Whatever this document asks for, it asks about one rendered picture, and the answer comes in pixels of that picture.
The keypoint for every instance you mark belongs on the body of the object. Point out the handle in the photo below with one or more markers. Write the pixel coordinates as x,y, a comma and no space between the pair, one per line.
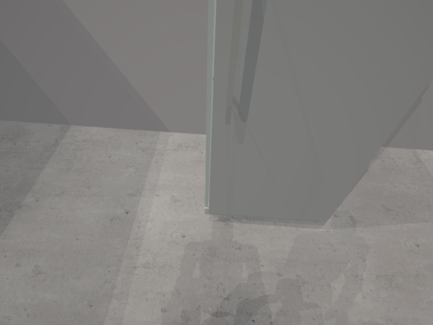
237,16

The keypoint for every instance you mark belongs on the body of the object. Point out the fridge door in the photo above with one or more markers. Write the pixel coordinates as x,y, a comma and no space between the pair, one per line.
320,85

